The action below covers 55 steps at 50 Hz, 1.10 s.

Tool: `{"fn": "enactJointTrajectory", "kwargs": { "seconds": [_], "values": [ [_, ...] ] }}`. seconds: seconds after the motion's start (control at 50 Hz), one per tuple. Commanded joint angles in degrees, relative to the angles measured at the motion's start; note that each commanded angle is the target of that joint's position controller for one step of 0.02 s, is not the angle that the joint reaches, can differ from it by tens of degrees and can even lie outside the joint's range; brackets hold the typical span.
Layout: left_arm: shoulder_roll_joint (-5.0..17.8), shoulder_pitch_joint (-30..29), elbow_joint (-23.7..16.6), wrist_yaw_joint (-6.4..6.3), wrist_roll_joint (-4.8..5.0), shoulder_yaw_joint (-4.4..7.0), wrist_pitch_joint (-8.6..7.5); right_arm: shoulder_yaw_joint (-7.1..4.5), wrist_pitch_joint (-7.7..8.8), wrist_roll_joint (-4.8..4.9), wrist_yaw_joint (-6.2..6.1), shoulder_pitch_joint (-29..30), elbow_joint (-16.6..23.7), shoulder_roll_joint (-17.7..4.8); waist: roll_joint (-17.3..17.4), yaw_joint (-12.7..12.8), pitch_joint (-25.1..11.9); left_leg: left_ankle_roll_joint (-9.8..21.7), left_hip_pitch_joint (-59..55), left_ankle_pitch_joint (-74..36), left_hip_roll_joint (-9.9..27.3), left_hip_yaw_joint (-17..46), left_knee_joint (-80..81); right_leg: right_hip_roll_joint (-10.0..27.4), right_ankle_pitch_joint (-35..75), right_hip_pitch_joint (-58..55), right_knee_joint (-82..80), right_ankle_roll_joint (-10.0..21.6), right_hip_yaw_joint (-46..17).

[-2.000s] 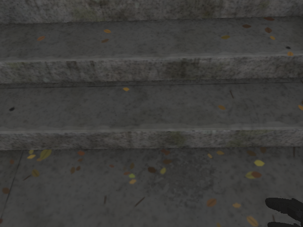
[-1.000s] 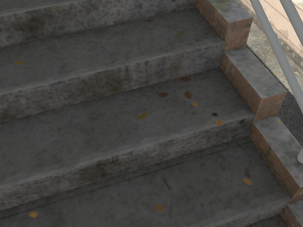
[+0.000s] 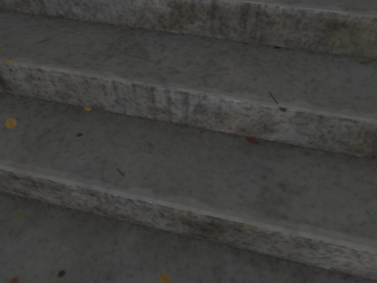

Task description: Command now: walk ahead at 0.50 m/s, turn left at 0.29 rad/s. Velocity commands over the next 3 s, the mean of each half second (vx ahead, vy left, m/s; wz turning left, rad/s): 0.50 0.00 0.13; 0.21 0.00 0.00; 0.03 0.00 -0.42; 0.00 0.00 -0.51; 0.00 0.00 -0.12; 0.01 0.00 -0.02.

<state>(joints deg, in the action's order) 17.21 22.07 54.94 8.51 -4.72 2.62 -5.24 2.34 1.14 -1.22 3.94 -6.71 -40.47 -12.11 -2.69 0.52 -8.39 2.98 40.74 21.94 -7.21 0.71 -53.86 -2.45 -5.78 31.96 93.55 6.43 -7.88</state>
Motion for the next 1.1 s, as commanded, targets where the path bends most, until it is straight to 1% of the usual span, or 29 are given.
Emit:
{"fn": "enactJointTrajectory", "kwargs": {
  "seconds": [0.02, 0.06, 0.16, 0.2, 0.26, 0.28, 0.3, 0.32, 0.34, 0.36, 0.44, 0.48, 0.5, 0.52, 0.54, 0.58, 0.6, 0.62, 0.68, 0.74, 0.8, 0.82, 0.84, 0.86, 0.9, 0.94, 0.96, 0.98, 1.1],
  "values": [
    [-4.28, -1.94, -9.12, -2.42, -1.62, -2.37, 2.00, -1.10, 2.04, -1.48, 0.40, -17.38, -14.68, -1.12, 4.19, 1.04, -2.34, 15.45, -35.03, -25.73, 15.67, 25.43, 23.81, -2.08, -2.29, 43.73, 34.99, 4.88, -3.93],
    [-7.89, -5.99, -11.75, -3.42, -0.05, -4.85, 3.75, 0.35, 2.91, -2.33, 0.78, -9.15, -17.32, 4.88, 0.09, 6.20, 5.19, 10.99, -18.04, -16.69, 14.19, 16.17, 30.25, 3.69, -11.03, 42.45, 32.43, 6.51, 1.27],
    [-5.24, -26.05, -21.34, -6.13, 3.96, -6.62, 2.08, -1.25, 5.10, -6.12, -1.86, -12.67, -18.28, -3.27, -0.81, 2.64, 4.56, 7.43, -7.88, -4.68, 11.68, 12.46, 38.45, 6.83, -11.93, 37.13, 11.50, 3.36, 6.05],
    [-6.04, -34.27, -24.56, -4.56, 2.54, -7.20, 3.21, -2.89, 5.13, -0.98, 0.52, -7.99, -12.88, -9.00, 5.58, 4.20, 4.18, 9.62, 15.27, -11.91, 12.25, 11.11, 51.61, 6.12, -12.99, -1.14, -5.49, -3.21, 13.44],
    [0.00, -21.48, -18.94, -3.93, 3.15, -5.34, 4.36, -5.85, 7.53, 2.84, 1.08, -12.12, -11.98, -17.21, 9.52, 6.52, 2.25, 10.35, -18.26, -74.17, 17.02, 8.78, 38.23, -1.44, -12.17, 1.08, -26.05, -4.96, 19.01],
    [3.61, -14.32, -15.96, -5.08, 4.17, -3.71, 3.68, -6.49, 7.81, 1.82, 2.33, -15.17, -13.02, -16.63, 11.52, 6.14, -1.18, 8.67, -28.05, -87.69, 16.89, 7.25, 28.05, -2.53, -11.20, -3.22, -35.29, -2.53, 14.97],
    [6.70, -0.81, -11.49, -5.00, 2.55, -2.44, 3.41, -5.05, 7.40, -1.56, 2.55, -25.85, -15.58, -6.81, -3.24, 4.15, -18.94, 4.16, -17.20, -67.72, 12.24, 7.95, 5.39, 5.83, 19.62, -29.45, -36.06, 9.72, -6.37],
    [9.54, 14.29, -6.89, -5.31, 1.19, -1.18, 3.52, -3.76, 6.32, -3.66, 3.93, -29.64, -14.38, -1.79, -19.31, 8.36, -26.09, 2.04, 3.54, -8.66, -0.73, 12.09, -14.48, 19.25, 1.16, -45.86, -62.20, 21.28, -42.83],
    [9.29, 19.24, -4.01, -6.34, 1.07, -0.84, 2.60, -5.23, 4.85, -1.72, 3.61, -20.51, -14.21, -3.85, -15.67, 12.77, -11.10, 2.92, 17.09, -14.09, -2.23, 20.26, -39.33, 17.89, -31.41, -37.43, -70.58, 15.93, -53.41],
    [7.63, 11.52, -2.24, -6.67, 2.02, -1.23, 0.88, -4.94, 4.89, -0.32, 2.19, -14.56, -13.05, -2.07, -11.34, 9.16, 2.25, 3.98, 25.67, -18.66, -0.80, 17.65, -47.70, 15.21, -42.21, -25.73, -68.52, 11.47, -43.98],
    [-10.44, -8.15, 1.64, -7.24, 2.52, -4.71, 1.20, -2.27, 2.56, -2.13, -0.75, -7.31, -10.01, -0.34, 3.93, -2.41, -0.58, 8.60, 24.98, -18.18, 5.89, 13.18, -57.73, 15.25, -10.35, -10.65, -66.72, 10.19, -23.09],
    [-9.76, -0.55, 7.69, -9.04, 5.85, -3.37, -2.71, -0.47, 1.99, -2.08, -3.35, -1.11, -1.35, 7.39, 3.58, -5.49, 10.68, 3.10, 23.28, -9.96, 7.79, 6.10, -53.44, 10.13, -13.31, -4.05, -70.73, 2.68, -7.08],
    [-8.68, -0.06, 6.98, -9.76, 5.17, -3.01, -2.87, -0.49, 1.87, -1.43, -3.40, -0.15, -0.32, 5.88, 5.03, -4.90, 10.75, 1.44, 21.32, -11.94, 9.35, 3.02, -46.70, 10.52, -11.83, -3.40, -73.51, 3.33, -5.67],
    [-6.82, -7.03, 3.31, -7.96, -0.08, -2.95, -0.89, -0.33, 0.96, -0.21, -0.13, 1.11, -3.22, -1.34, 2.59, -1.58, -1.16, 4.07, 27.69, -11.12, 10.22, 4.58, -46.92, 10.43, -6.61, -12.16, -71.26, 7.42, -5.62],
    [-7.09, -1.26, 5.07, -9.14, 4.95, -2.51, -2.40, -1.42, 1.73, -1.04, -2.62, 2.44, 1.22, 3.45, 3.88, -4.58, 11.09, 0.94, 20.02, -15.21, 10.55, -0.28, -42.03, 10.82, 2.15, -4.76, -75.98, 5.07, -3.33],
    [-5.08, 6.21, 6.98, -10.17, 4.74, -2.24, -3.67, -1.23, 2.48, 0.05, -4.81, 2.56, 1.94, 4.03, 1.70, -2.51, 10.45, 0.32, 24.73, -8.41, 10.35, -2.57, -48.58, 12.66, 15.56, -12.12, -77.64, 6.52, -3.73],
    [-5.26, 10.72, 7.65, -9.71, -1.01, -3.01, -2.41, -0.03, 1.98, -0.45, -1.72, 8.40, 1.77, 0.96, -7.99, 3.77, -2.83, 2.24, 41.25, 0.48, 8.13, 0.46, -63.47, 13.75, 17.82, -31.82, -72.35, 8.06, -6.07],
    [-2.92, 10.42, 6.95, -10.22, 3.54, -1.19, -3.32, -1.00, 2.18, -0.61, -4.58, 10.85, 6.14, 6.09, -0.34, -0.23, 11.74, 1.70, 41.77, 1.15, 11.03, -1.20, -60.28, 16.21, 11.59, -26.93, -77.91, 7.60, -6.15],
    [-3.73, 14.47, 8.09, -11.35, 4.62, -1.22, -1.96, 0.17, 1.95, -0.90, -5.28, 19.22, 11.18, 5.32, 0.69, 2.76, 13.93, 1.33, 38.30, 4.43, 13.57, -4.65, -42.48, 13.07, 6.40, -28.09, -83.70, 5.08, -3.02],
    [-1.46, 12.67, 5.72, -12.19, 4.85, 0.03, 0.10, 1.19, 0.24, 0.38, -3.97, 16.40, 12.37, 7.39, -1.37, 2.85, 9.02, 3.94, 10.03, 1.90, 12.14, -9.47, -17.08, 13.64, 25.91, -24.91, -90.69, 3.97, 4.42],
    [4.26, 8.87, 3.54, -9.56, 6.74, 1.05, -1.70, -2.74, 1.40, 1.99, -4.93, -12.15, 3.09, 0.70, -8.05, -9.43, -8.80, 6.79, -24.19, -11.40, 4.58, -9.14, -1.80, 13.65, 74.41, -30.43, -62.54, -1.57, 8.82],
    [0.84, 11.87, 1.84, -7.97, 8.32, 0.82, -2.64, -4.44, 2.37, 0.80, -5.46, -17.73, 0.02, -3.19, -2.85, -9.07, -15.02, 11.65, -41.32, -24.14, 14.12, 9.06, 3.04, 8.09, 50.64, -14.08, -46.50, -5.97, 8.92],
    [0.52, 10.69, -0.26, -7.30, 9.29, 1.37, -2.19, -5.80, 2.10, -0.75, -5.88, -21.99, -1.01, -7.97, 16.61, -11.53, -21.83, 21.23, -46.86, -55.70, 30.25, 34.71, 21.03, -2.95, -9.01, -6.96, -19.59, -8.64, 8.98],
    [-0.81, 12.63, 0.12, -7.26, 6.24, 1.91, -1.18, -5.70, 1.65, 0.48, -5.90, -12.85, -0.22, -7.42, 15.89, -5.46, -23.87, 20.89, -38.78, -51.18, 28.65, 40.55, 25.27, -1.67, -14.72, -7.66, -2.48, -8.05, 0.92],
    [-5.00, 5.62, -3.59, -8.81, 3.24, 1.73, 2.20, -5.00, 1.35, 0.74, -5.67, -1.83, -1.97, -1.75, 1.09, -0.64, -5.53, 16.05, -20.79, -13.75, 25.20, 30.99, 24.44, 2.98, -11.38, 0.22, 1.09, -6.95, 3.69],
    [-7.98, 0.82, -7.34, -10.70, 2.17, 0.79, 3.57, -4.10, 1.68, 0.02, -6.20, -2.10, -6.92, 2.54, 2.83, 2.10, 6.59, 11.96, -8.38, 0.86, 21.53, 22.75, 25.72, 2.72, -12.99, 5.75, 3.25, -4.41, 2.66],
    [-7.22, -1.96, -5.13, -6.39, 3.33, -0.44, 2.36, -2.29, 3.10, -2.59, -3.82, 2.80, -6.58, 6.04, 6.90, 0.46, 4.11, 11.34, -5.02, 6.21, 20.96, 22.65, 31.78, 3.11, -8.15, 10.33, 7.20, -1.18, -5.90],
    [-7.95, -0.14, -4.10, -5.13, 3.32, -0.36, 1.74, -2.84, 3.62, -1.52, -3.54, 2.65, -7.62, 4.70, 5.94, 1.39, 4.63, 11.81, -5.06, 5.70, 20.98, 21.53, 32.88, 2.07, -6.11, 12.81, 6.87, 0.14, -6.74],
    [0.17, -5.69, -3.37, -4.70, 3.12, 1.08, 0.49, -3.58, 4.67, -0.89, -2.21, 4.34, -8.28, 0.85, 3.12, 3.30, -0.50, 7.18, -12.16, -1.63, 19.66, 1.31, 37.75, 5.23, -5.93, 14.19, -5.97, -7.54, -1.66]
  ]
}}
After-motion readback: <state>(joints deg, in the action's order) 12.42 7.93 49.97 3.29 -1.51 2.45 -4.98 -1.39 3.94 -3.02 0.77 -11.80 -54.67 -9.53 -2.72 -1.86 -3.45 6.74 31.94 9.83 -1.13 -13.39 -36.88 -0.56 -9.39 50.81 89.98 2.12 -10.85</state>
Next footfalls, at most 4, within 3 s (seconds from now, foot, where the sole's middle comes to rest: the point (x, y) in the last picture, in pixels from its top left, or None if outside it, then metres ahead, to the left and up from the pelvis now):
0.28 right None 0.37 -0.15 -0.56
0.80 left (173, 176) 0.72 0.09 -0.41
1.38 right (249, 202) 0.63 -0.14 -0.41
1.76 left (177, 180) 0.71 0.07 -0.41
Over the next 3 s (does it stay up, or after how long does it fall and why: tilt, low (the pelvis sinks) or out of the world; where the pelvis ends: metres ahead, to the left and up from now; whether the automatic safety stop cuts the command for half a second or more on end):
stays up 0.65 -0.02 0.37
